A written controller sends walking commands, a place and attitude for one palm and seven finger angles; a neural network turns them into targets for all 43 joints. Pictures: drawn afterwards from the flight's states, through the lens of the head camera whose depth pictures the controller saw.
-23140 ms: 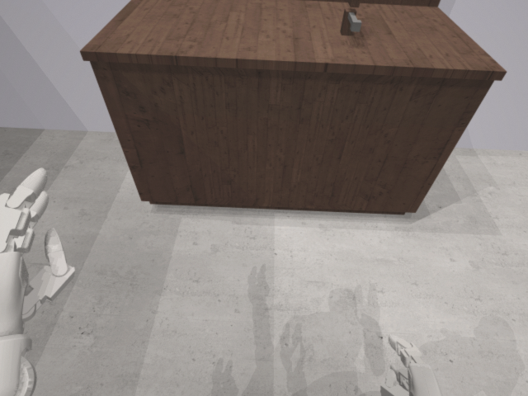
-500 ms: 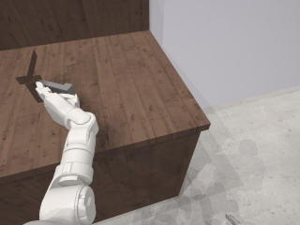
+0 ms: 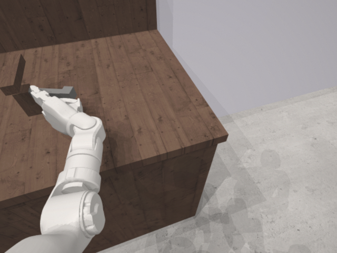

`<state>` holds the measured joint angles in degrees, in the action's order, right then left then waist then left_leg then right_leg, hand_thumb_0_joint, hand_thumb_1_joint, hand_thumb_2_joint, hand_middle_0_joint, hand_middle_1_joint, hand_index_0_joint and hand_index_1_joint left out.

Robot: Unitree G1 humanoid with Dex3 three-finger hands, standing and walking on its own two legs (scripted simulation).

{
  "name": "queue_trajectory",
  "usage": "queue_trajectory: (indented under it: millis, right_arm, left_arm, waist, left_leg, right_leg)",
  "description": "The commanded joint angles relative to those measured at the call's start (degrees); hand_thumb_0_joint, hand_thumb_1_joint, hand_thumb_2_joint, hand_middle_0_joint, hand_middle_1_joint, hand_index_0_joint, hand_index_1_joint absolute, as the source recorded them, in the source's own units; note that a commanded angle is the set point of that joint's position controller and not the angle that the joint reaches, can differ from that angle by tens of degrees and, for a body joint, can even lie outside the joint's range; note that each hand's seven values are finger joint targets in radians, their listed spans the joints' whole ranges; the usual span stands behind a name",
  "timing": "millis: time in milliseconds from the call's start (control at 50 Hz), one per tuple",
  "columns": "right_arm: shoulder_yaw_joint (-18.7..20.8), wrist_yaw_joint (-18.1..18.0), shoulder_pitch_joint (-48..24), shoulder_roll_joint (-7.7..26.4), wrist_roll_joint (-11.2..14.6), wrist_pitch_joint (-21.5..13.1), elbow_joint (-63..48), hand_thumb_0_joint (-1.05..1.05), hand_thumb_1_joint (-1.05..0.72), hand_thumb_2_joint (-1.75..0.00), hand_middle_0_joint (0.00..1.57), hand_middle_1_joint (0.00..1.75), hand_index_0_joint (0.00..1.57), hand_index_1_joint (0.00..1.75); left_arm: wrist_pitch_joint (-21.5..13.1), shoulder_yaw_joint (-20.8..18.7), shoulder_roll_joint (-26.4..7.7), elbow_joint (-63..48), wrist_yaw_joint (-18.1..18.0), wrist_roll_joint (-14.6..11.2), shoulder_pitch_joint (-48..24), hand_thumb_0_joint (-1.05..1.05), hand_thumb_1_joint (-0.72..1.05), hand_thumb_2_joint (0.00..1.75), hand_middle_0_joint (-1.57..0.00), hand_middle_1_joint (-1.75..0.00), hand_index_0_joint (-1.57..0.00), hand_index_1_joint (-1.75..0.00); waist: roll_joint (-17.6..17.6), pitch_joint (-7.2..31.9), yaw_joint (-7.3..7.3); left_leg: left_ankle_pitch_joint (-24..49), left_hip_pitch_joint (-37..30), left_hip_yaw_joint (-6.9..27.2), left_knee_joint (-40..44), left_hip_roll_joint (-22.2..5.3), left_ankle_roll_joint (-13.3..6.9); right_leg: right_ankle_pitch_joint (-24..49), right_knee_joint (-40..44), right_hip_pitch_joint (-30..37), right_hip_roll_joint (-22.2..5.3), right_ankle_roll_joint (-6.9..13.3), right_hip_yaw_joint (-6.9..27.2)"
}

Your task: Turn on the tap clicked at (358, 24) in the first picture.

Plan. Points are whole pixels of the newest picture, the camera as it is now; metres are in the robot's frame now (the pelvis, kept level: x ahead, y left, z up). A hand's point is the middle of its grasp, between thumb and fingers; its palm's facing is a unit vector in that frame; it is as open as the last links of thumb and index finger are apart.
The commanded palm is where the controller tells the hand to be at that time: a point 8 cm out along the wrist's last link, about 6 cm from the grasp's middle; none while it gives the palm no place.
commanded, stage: push the lever round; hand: left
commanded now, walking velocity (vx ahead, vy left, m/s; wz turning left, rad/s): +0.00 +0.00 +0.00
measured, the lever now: (68, 94) +0.48 +0.25 +0.13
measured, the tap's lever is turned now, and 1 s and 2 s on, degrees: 67 76 76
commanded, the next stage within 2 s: lift the hand up off the lever in 0.08 s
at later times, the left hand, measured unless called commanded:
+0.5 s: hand (79, 98) +0.46 +0.22 +0.13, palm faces +0.82 -0.57 -0.08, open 7.8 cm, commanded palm +0.40 +0.25 +0.14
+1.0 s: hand (76, 94) +0.45 +0.22 +0.15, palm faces +0.80 -0.59 -0.06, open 7.8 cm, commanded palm +0.39 +0.24 +0.16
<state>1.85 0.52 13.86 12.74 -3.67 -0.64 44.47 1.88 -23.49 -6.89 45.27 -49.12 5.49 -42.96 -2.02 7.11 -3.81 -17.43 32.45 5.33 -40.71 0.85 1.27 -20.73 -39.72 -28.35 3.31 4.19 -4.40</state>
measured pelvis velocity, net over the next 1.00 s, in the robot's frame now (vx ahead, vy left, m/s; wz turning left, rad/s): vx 0.02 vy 0.01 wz -0.01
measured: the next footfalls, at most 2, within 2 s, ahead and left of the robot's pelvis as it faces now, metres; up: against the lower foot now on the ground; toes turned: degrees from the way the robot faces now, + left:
none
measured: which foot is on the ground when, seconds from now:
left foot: down 0.00-1.00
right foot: down 0.00-1.00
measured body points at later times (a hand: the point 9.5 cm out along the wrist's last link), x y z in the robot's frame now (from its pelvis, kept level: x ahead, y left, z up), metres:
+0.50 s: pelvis +0.01 +0.01 +0.00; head +0.03 +0.00 +0.45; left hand +0.42 +0.25 +0.14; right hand +0.08 -0.25 -0.13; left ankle +0.03 +0.14 -0.71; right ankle -0.01 -0.07 -0.72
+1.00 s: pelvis +0.02 +0.01 +0.01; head +0.02 +0.00 +0.46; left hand +0.40 +0.25 +0.16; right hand +0.14 -0.23 -0.11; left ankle +0.03 +0.14 -0.71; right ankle -0.01 -0.07 -0.71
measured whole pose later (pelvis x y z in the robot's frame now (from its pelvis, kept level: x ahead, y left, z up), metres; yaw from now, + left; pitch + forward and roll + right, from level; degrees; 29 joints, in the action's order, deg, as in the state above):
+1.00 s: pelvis +0.02 +0.01 +0.01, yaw -1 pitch +7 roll +0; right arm 2.0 1.4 11.6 11.8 -3.4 -0.9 44.0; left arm 10.0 -20.9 -3.1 33.9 -47.9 3.4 -38.9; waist -2.3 6.9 -1.8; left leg -17.2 25.8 4.1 -36.5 1.3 0.4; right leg -20.1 -35.2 -21.7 2.7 3.2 -3.0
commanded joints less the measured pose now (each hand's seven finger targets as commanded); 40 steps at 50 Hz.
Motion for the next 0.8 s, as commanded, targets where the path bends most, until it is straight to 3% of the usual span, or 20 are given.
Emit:
queue_trajectory:
  millis: [0,40,60,80,160,260,380,420,440,500,540,640,660,680,740,780]
  right_arm:
    - [2.1,-0.1,-0.5,7.3,0.0,-1.8,-6.5,0.00,-0.90,-0.90,0.20,0.30,0.20,0.30]
    - [2.2,-0.1,-0.2,7.6,-0.1,-1.6,-6.3,0.00,-0.90,-0.90,0.20,0.30,0.20,0.30]
    - [2.2,0.0,0.0,7.4,0.0,-1.5,-6.5,0.00,-0.90,-0.90,0.20,0.30,0.20,0.30]
    - [2.2,0.2,0.2,7.3,-0.1,-1.6,-6.5,0.00,-0.90,-0.90,0.20,0.30,0.20,0.30]
    - [2.2,0.5,0.8,7.6,-0.2,-1.5,-6.0,0.00,-0.90,-0.90,0.20,0.30,0.20,0.30]
    - [2.4,0.8,1.1,7.5,-0.4,-1.6,-6.5,0.00,-0.90,-0.90,0.20,0.30,0.20,0.30]
    - [2.4,0.7,0.7,7.5,-0.3,-1.6,-6.5,0.00,-0.90,-0.90,0.20,0.30,0.20,0.30]
    - [2.3,0.7,0.8,7.6,-0.3,-1.6,-6.7,0.00,-0.90,-0.90,0.20,0.30,0.20,0.30]
    - [2.4,0.5,0.6,7.7,-0.3,-1.5,-6.5,0.00,-0.90,-0.90,0.20,0.30,0.20,0.30]
    - [2.4,0.7,0.4,7.4,-0.2,-1.6,-7.1,0.00,-0.90,-0.90,0.20,0.30,0.20,0.30]
    - [2.4,0.5,0.0,7.7,-0.1,-1.5,-6.9,0.00,-0.90,-0.90,0.20,0.30,0.20,0.30]
    - [2.5,0.6,-0.8,7.5,0.2,-2.5,-6.6,0.00,-0.90,-0.90,0.20,0.30,0.20,0.30]
    - [2.5,0.7,-0.8,7.4,0.3,-2.5,-6.6,0.00,-0.90,-0.90,0.20,0.30,0.20,0.30]
    - [2.5,0.8,-1.3,7.2,0.2,-2.8,-6.9,0.00,-0.90,-0.90,0.20,0.30,0.20,0.30]
    - [2.5,0.7,-2.1,7.3,0.3,-2.6,-6.5,0.00,-0.90,-0.90,0.20,0.30,0.20,0.30]
    - [2.4,0.8,-2.8,6.9,0.4,-2.7,-6.9,0.00,-0.90,-0.90,0.20,0.30,0.20,0.30]
  left_arm:
    - [-3.2,1.8,-11.6,-10.2,0.4,1.7,-27.8,0.00,0.90,0.90,-0.15,-0.15,-0.15,-0.15]
    - [-3.2,-0.5,-13.9,-9.1,0.4,1.8,-26.8,0.00,0.90,0.90,-0.15,-0.15,-0.15,-0.15]
    - [-3.7,0.6,-13.1,-10.2,0.4,1.9,-28.6,0.00,0.90,0.90,-0.15,-0.15,-0.15,-0.15]
    - [-3.6,1.0,-12.1,-8.9,0.4,1.8,-28.0,0.00,0.90,0.90,-0.15,-0.15,-0.15,-0.15]
    - [-4.1,1.0,-12.5,-7.3,0.2,2.2,-29.8,0.00,0.90,0.90,-0.15,-0.15,-0.15,-0.15]
    - [-4.6,0.4,-13.0,-10.4,-0.1,2.2,-29.5,0.00,0.90,0.90,-0.15,-0.15,-0.15,-0.15]
    - [-3.5,-0.3,-14.0,-11.6,0.1,1.9,-29.1,0.00,0.90,0.90,-0.15,-0.15,-0.15,-0.15]
    - [-3.0,-1.0,-14.5,-11.8,0.1,1.6,-27.9,0.00,0.90,0.90,-0.15,-0.15,-0.15,-0.15]
    - [-2.8,-2.4,-16.0,-12.3,0.2,1.8,-27.1,0.00,0.90,0.90,-0.15,-0.15,-0.15,-0.15]
    - [-2.1,-0.7,-13.9,-14.0,0.6,1.5,-25.7,0.00,0.90,0.90,-0.15,-0.15,-0.15,-0.15]
    - [-1.5,-1.4,-14.9,-14.2,0.9,1.5,-24.6,0.00,0.90,0.90,-0.15,-0.15,-0.15,-0.15]
    - [-1.0,3.3,-9.7,-17.8,1.5,0.8,-26.3,0.00,0.90,0.90,-0.15,-0.15,-0.15,-0.15]
    - [-0.8,3.0,-10.1,-18.2,1.5,0.7,-25.8,0.00,0.90,0.90,-0.15,-0.15,-0.15,-0.15]
    - [-0.6,4.6,-8.1,-19.5,1.5,0.5,-25.7,0.00,0.90,0.90,-0.15,-0.15,-0.15,-0.15]
    - [0.9,3.2,-9.0,-20.2,1.3,0.1,-24.2,0.00,0.90,0.90,-0.15,-0.15,-0.15,-0.15]
    - [1.8,5.2,-6.5,-22.3,1.3,-0.1,-24.5,0.00,0.90,0.90,-0.15,-0.15,-0.15,-0.15]
  waist:
    - [2.8,17.2,-1.02]
    - [2.3,17.0,-0.56]
    - [1.2,17.8,-0.90]
    - [2.3,16.8,-0.94]
    - [2.8,16.2,-1.70]
    - [0.9,20.1,-0.83]
    - [1.8,18.3,-0.71]
    - [2.9,18.4,-0.29]
    - [1.7,18.4,0.30]
    - [2.4,18.4,0.25]
    - [2.0,17.3,0.52]
    - [-0.6,17.2,-0.26]
    - [-0.1,17.8,0.10]
    - [-0.4,17.9,0.19]
    - [0.0,17.6,0.84]
    - [-0.2,17.9,1.01]
  left_leg:
    - [9.6,-7.4,-4.0,2.4,0.7,-3.1]
    - [9.7,-6.9,-3.8,2.4,0.7,-3.2]
    - [10.1,-7.5,-3.8,2.4,0.6,-3.1]
    - [9.7,-7.0,-3.8,2.4,0.7,-3.1]
    - [9.3,-6.9,-3.6,2.4,0.5,-3.2]
    - [11.7,-8.9,-3.7,2.3,0.5,-3.1]
    - [11.9,-8.7,-4.1,2.9,0.3,-3.2]
    - [12.0,-8.4,-4.1,3.2,0.4,-3.2]
    - [12.7,-8.7,-4.0,3.4,0.4,-3.1]
    - [13.9,-9.6,-4.3,3.7,0.3,-3.0]
    - [13.4,-9.7,-4.1,4.2,0.4,-3.0]
    - [15.2,-13.9,-3.5,4.5,0.1,-2.6]
    - [16.1,-14.3,-3.4,4.6,0.0,-2.5]
    - [16.8,-14.9,-3.6,4.6,0.1,-2.4]
    - [18.0,-15.3,-3.2,5.2,0.0,-1.8]
    - [19.6,-16.5,-3.5,5.3,-0.1,-1.6]
  right_leg:
    - [16.6,7.2,7.6,-3.5,-3.9,2.9]
    - [16.5,7.2,7.7,-3.4,-3.8,2.9]
    - [16.4,6.9,7.5,-3.4,-3.7,2.8]
    - [16.2,7.1,7.2,-3.2,-3.8,2.7]
    - [15.0,6.9,6.0,-3.1,-3.7,2.4]
    - [17.0,6.3,7.7,-2.8,-3.5,2.5]
    - [17.7,7.1,8.8,-2.8,-3.6,2.5]
    - [18.9,7.3,10.0,-2.9,-3.8,2.5]
    - [19.1,7.2,10.5,-2.8,-3.6,2.4]
    - [20.4,7.3,11.1,-2.8,-3.6,2.2]
    - [19.2,7.7,10.9,-2.6,-3.4,1.9]
    - [17.7,8.1,8.7,-2.1,-2.9,1.3]
    - [18.2,7.9,9.2,-2.1,-2.7,1.3]
    - [19.0,7.9,9.4,-2.1,-2.7,1.2]
    - [19.1,8.0,10.3,-2.1,-2.5,0.8]
    - [20.4,8.1,10.7,-2.2,-2.4,0.8]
